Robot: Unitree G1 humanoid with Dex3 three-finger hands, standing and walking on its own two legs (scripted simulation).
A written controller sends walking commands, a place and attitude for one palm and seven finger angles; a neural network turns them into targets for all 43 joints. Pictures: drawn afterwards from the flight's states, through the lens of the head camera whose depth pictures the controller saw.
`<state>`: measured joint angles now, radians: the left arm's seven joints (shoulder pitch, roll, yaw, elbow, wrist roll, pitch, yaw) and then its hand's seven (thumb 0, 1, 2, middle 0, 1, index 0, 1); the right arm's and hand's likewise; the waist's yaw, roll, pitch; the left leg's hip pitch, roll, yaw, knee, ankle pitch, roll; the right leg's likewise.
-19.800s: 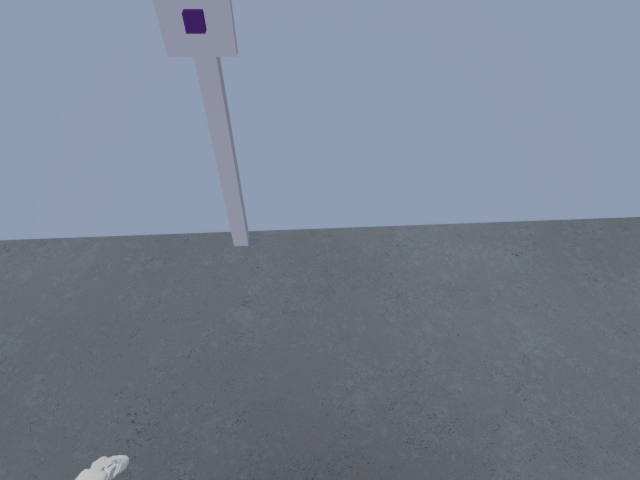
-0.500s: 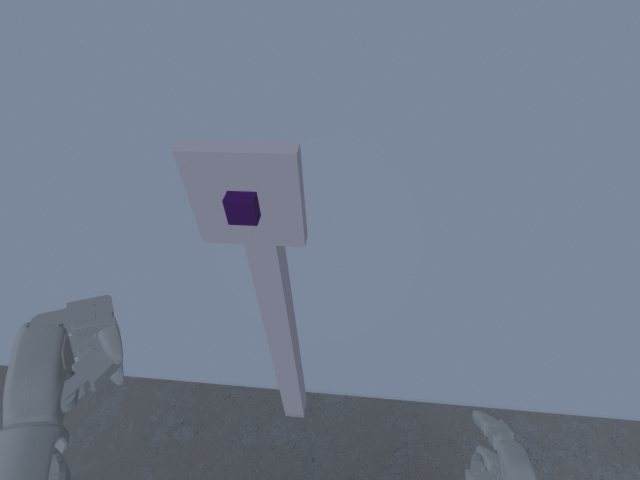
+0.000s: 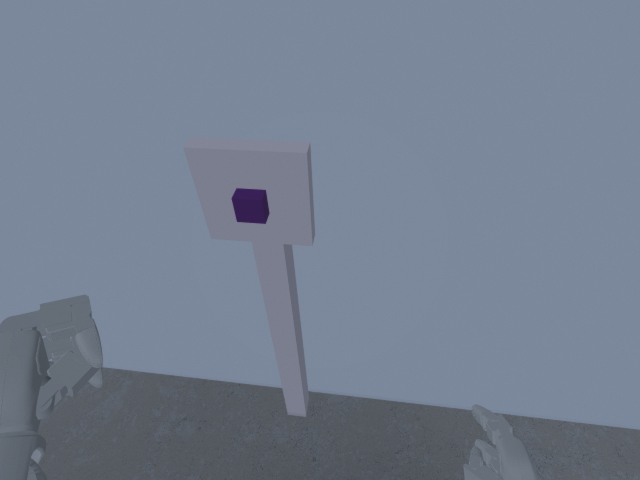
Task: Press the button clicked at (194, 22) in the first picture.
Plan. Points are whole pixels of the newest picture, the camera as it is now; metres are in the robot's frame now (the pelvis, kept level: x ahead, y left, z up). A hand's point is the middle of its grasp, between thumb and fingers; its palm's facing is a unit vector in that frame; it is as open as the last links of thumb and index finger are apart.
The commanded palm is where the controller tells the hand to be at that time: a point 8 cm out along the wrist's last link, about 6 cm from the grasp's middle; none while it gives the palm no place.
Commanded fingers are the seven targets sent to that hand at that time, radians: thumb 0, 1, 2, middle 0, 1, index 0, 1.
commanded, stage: step back with the hand held close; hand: left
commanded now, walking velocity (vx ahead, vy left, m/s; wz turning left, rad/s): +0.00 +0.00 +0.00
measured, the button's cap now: (251, 204) +0.47 +0.17 +0.11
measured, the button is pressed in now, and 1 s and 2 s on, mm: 0 0 0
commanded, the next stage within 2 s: stop stepping back and stand still in 1.22 s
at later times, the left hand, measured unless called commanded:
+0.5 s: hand (65, 383) +0.15 +0.25 +0.15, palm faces +0.30 -0.81 -0.50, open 3.1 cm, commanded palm +0.09 +0.29 +0.17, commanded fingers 0.00 0.90 0.90 -1.30 -1.50 -1.30 -1.50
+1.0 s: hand out of the picture +0.09 +0.29 +0.18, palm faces +0.38 -0.82 -0.43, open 3.1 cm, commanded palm +0.02 +0.32 +0.17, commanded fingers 0.00 0.90 0.90 -1.30 -1.50 -1.30 -1.50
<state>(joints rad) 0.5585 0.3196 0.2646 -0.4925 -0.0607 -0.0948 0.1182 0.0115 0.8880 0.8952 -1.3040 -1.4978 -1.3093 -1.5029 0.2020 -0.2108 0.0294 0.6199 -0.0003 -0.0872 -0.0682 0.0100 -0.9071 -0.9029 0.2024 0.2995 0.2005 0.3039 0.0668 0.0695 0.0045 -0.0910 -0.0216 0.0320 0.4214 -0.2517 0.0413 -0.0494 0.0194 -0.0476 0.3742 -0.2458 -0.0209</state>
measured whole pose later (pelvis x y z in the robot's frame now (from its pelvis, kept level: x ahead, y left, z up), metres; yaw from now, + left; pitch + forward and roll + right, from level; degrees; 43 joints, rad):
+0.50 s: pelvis -0.04 +0.02 -0.01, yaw -1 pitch +1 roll -1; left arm 0.65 0.42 0.37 -0.60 -0.05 -0.17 0.12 0.01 0.89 0.89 -1.30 -1.50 -1.31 -1.50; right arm 0.19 -0.22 -0.02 0.54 0.01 0.02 -0.08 0.01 -0.91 -0.90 0.20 0.30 0.20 0.30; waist 0.00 0.01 0.02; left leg -0.31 -0.03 0.05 0.49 -0.21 0.07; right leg -0.28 0.00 -0.03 0.47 -0.21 0.00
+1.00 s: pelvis -0.11 +0.04 +0.00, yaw +0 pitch +3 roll -6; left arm 0.62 0.44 0.42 -0.67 -0.02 -0.24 0.17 0.01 0.89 0.90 -1.31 -1.50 -1.31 -1.50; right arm 0.25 -0.16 0.01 0.61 -0.02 -0.09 -0.06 0.01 -0.91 -0.90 0.20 0.30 0.20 0.30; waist -0.01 0.00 -0.03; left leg -0.43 0.00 0.00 0.43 -0.06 0.09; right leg -0.35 0.07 0.01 0.95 -0.46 0.01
